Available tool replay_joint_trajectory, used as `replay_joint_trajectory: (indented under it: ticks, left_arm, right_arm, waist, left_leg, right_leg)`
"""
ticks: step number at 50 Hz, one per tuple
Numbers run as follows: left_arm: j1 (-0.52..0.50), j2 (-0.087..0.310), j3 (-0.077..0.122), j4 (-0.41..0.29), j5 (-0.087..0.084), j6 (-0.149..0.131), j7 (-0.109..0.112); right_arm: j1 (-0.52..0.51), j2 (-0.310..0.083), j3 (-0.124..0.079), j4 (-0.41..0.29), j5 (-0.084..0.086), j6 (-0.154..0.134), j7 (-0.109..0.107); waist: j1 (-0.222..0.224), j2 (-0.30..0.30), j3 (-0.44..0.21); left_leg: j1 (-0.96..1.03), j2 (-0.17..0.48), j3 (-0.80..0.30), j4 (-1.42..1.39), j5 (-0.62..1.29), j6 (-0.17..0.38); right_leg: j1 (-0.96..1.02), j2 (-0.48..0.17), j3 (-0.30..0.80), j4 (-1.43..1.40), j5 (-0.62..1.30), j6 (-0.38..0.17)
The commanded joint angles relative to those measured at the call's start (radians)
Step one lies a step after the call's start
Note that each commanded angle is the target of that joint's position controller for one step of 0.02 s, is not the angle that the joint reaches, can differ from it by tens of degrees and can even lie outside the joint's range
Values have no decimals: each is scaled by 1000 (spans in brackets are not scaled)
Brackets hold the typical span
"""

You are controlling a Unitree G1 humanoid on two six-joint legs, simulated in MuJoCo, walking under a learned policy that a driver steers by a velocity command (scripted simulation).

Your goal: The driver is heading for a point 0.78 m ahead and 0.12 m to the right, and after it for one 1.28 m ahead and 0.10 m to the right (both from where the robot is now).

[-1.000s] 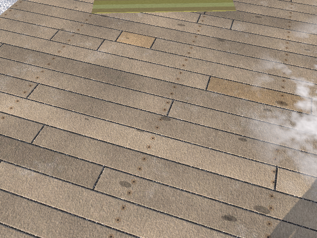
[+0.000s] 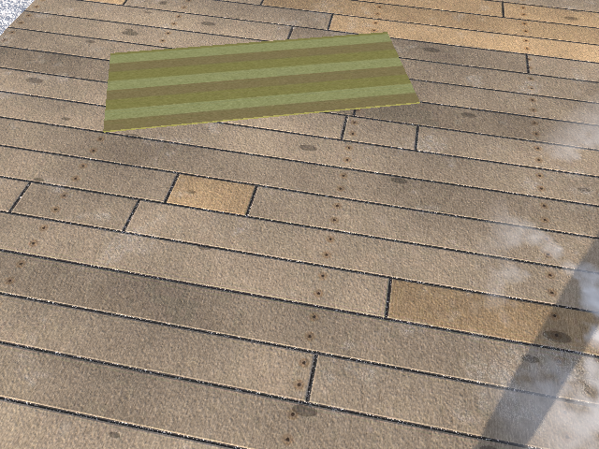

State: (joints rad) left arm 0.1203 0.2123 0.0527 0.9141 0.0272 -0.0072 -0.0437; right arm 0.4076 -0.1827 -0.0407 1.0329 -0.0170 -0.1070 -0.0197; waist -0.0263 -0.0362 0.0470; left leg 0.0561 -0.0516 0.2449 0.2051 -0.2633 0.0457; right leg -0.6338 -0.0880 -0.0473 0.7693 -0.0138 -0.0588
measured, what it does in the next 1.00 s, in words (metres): walks ahead, turning right: right foot, then left foot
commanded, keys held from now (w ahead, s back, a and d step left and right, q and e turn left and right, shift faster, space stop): w+e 0.44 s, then w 0.54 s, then q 0.02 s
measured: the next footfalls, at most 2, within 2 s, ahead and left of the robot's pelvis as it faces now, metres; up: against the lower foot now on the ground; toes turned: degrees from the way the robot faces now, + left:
right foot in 0.16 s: +0.23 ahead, -0.09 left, +0.00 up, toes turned -10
left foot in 0.70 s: +0.58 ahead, -0.01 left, +0.00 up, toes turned -19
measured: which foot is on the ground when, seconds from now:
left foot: down 0.00-0.16, up 0.18-0.68, down 0.70-1.00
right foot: up 0.00-0.14, down 0.16-0.72, up 0.74-1.00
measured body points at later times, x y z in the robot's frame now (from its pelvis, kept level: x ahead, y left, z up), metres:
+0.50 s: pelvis +0.26 -0.05 +0.00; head +0.29 -0.07 +0.45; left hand +0.33 +0.22 -0.12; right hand +0.37 -0.33 -0.11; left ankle +0.44 +0.09 -0.68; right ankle +0.19 -0.08 -0.74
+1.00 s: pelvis +0.54 -0.08 +0.01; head +0.56 -0.08 +0.45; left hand +0.75 +0.11 -0.12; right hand +0.44 -0.32 -0.13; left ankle +0.54 +0.00 -0.74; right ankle +0.57 -0.25 -0.68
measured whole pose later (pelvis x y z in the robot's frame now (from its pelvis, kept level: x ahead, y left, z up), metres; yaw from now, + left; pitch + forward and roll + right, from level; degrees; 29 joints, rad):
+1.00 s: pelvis +0.54 -0.08 +0.01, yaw -21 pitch +0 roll +1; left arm 0.18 0.26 0.04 0.84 0.04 -0.03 -0.04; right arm 0.39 -0.22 -0.04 0.94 -0.01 -0.08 0.02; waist -0.03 -0.05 0.03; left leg -0.07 -0.07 0.06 0.24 -0.15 0.07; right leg -0.60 -0.08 0.01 0.91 -0.16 -0.02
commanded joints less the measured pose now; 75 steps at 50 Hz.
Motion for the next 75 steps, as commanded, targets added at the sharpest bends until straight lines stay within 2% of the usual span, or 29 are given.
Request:
replay_joint_trajectory:
  ticks: [1,4,7,8,9,10,13,14,17,29,32,34,35,36,37,38,39,41,45,49,52,55,58,59,60,61,62,65,75]
  left_arm:
    - [-132,23,-6,-100,4,-15,-7]
    - [-102,40,2,-106,7,-15,-5]
    - [139,97,35,-42,11,-23,7]
    - [289,162,62,-3,25,-30,20]
    - [286,291,95,-26,25,-25,32]
    - [298,295,93,-35,1,-9,35]
    - [149,165,59,-28,-23,-22,46]
    - [127,163,55,-36,-27,-28,51]
    - [150,162,49,-35,-31,-56,49]
    - [367,178,41,-14,-14,-59,56]
    - [326,206,42,-18,-9,-65,64]
    - [294,223,43,-17,-7,-69,59]
    - [294,200,35,-27,-11,-74,54]
    - [410,103,14,-48,-49,-77,47]
    - [421,149,21,-36,-28,-74,49]
    - [347,170,25,-40,-6,-67,49]
    - [273,158,20,-54,0,-68,39]
    - [234,134,15,-70,12,-55,26]
    - [217,107,4,-68,14,-33,11]
    - [29,93,-11,-131,12,-35,6]
    - [-41,46,-33,-153,4,-42,11]
    - [-54,70,-30,-149,-2,-52,29]
    - [76,125,-11,-108,0,-70,51]
    - [165,160,-1,-85,15,-86,61]
    - [277,239,15,-86,37,-95,73]
    - [251,281,30,-104,6,-73,62]
    - [221,206,20,-128,-25,-52,57]
    - [56,97,-14,-154,-16,-36,82]
    - [47,158,13,-152,4,-16,81]
  right_arm:
    - [60,-130,-22,-22,-1,-4,-13]
    - [54,-159,-29,-19,-7,11,-23]
    - [18,-204,-43,-40,-8,36,-20]
    - [-12,-204,-43,-67,-2,37,-13]
    - [14,-97,-24,-153,21,26,7]
    - [-84,-165,-35,-184,10,14,16]
    - [-176,-149,-33,-193,-3,5,14]
    - [-108,-129,-27,-198,-20,25,16]
    - [-128,-121,-26,-210,-32,67,27]
    - [-496,-126,-2,-357,-16,57,51]
    - [-424,-158,-11,-349,-11,46,47]
    - [-207,-194,-31,-281,-9,34,30]
    - [-58,-234,-45,-250,-22,24,16]
    - [51,-346,-72,-244,-46,24,10]
    - [15,-315,-71,-227,-21,42,23]
    - [-90,-240,-53,-247,-5,47,28]
    - [-158,-177,-37,-256,-2,44,33]
    - [-162,-142,-20,-229,-4,33,29]
    - [-99,-159,-25,-180,8,8,34]
    - [-31,-162,-24,-144,12,8,36]
    - [14,-170,-20,-115,13,11,32]
    - [46,-182,-21,-96,8,23,24]
    - [-20,-208,-32,-120,15,36,12]
    - [-34,-197,-31,-133,28,35,12]
    - [-30,-149,-18,-188,43,32,9]
    - [153,-72,-8,-173,70,54,-6]
    - [134,-167,-33,-133,31,83,-17]
    - [-11,-148,-45,-166,-8,120,10]
    - [-142,-126,-38,-264,-8,188,51]
  waist:
    - [-16,89,73]
    - [17,122,36]
    - [122,138,-107]
    - [201,69,-185]
    - [136,-205,-278]
    - [155,-49,-315]
    - [49,130,-20]
    - [6,43,-50]
    - [-11,45,-50]
    - [129,-34,3]
    - [76,-48,2]
    - [-26,-16,-91]
    - [-89,32,-190]
    - [-65,239,-341]
    - [-39,265,-327]
    - [-2,133,-143]
    - [4,55,-60]
    - [34,89,-4]
    - [54,102,-19]
    - [15,104,22]
    - [5,113,28]
    - [-10,134,-21]
    - [57,127,-70]
    - [96,74,-123]
    - [117,-54,-266]
    - [54,-238,-442]
    - [61,-76,-415]
    - [7,-68,-116]
    - [10,-98,-106]
  left_leg:
    - [1,299,-53,-40,535,75]
    - [78,319,-6,97,895,66]
    - [42,321,20,503,1034,57]
    - [-145,297,29,784,783,25]
    - [-610,89,12,1204,-98,-43]
    - [-782,23,-231,1319,-253,-43]
    - [-713,170,-278,1059,-49,-28]
    - [-648,168,-274,1018,-52,-49]
    - [-613,174,-258,915,-43,-93]
    - [-716,113,-224,430,243,-59]
    - [-549,76,-220,341,175,-9]
    - [-285,19,-193,260,132,30]
    - [-58,120,-295,244,101,69]
    - [232,399,-729,202,-39,189]
    - [191,473,-1004,53,-110,235]
    - [29,438,-880,40,-212,223]
    - [-94,387,-741,15,-171,201]
    - [-210,292,-558,-28,15,149]
    - [-214,249,-430,-74,192,158]
    - [-168,224,-356,-104,293,160]
    - [-186,201,-288,-10,703,135]
    - [-119,193,-307,97,814,106]
    - [-99,180,-368,273,776,65]
    - [-168,135,-350,418,657,40]
    - [-334,70,-308,674,237,12]
    - [-497,-49,-254,943,-435,2]
    - [-518,-2,-295,1013,-407,7]
    - [-533,78,-284,962,-213,-31]
    - [-448,92,-205,691,-103,-52]
  right_leg:
    - [-12,28,-70,-98,-7,-27]
    - [80,91,-118,-138,-130,-83]
    - [367,188,-128,-216,-234,-161]
    - [603,109,15,-305,-254,-213]
    - [929,-222,572,-365,-204,-382]
    - [965,-270,789,-487,-177,-422]
    - [603,-100,373,-506,116,-227]
    - [545,-95,350,-521,163,-252]
    - [477,-33,296,-539,205,-241]
    - [684,-52,325,-520,267,-163]
    - [674,-76,323,-471,393,-122]
    - [655,-27,271,-237,595,-90]
    - [532,22,236,-17,440,-72]
    - [242,167,148,348,-45,-23]
    - [90,217,155,483,-494,-28]
    - [34,146,177,531,-417,-34]
    - [41,106,171,480,-346,-33]
    - [93,57,146,378,-301,-22]
    - [73,27,90,312,-224,11]
    - [-15,-7,35,104,-101,48]
    - [95,35,-11,-77,-35,61]
    - [173,91,-5,-162,-6,54]
    - [341,112,33,-314,4,19]
    - [504,55,58,-374,186,0]
    - [747,-204,259,-297,644,-51]
    - [915,-430,447,-244,973,-212]
    - [805,-366,405,-283,774,-211]
    - [467,-213,197,-468,301,-131]
    - [353,-219,26,-527,-118,-156]
Keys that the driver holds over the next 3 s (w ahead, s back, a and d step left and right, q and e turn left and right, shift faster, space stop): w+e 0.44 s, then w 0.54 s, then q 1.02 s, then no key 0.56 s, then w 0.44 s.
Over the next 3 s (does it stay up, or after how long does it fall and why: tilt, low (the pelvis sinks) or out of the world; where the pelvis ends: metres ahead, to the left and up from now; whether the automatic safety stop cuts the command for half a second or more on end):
stays up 0.72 -0.17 0.01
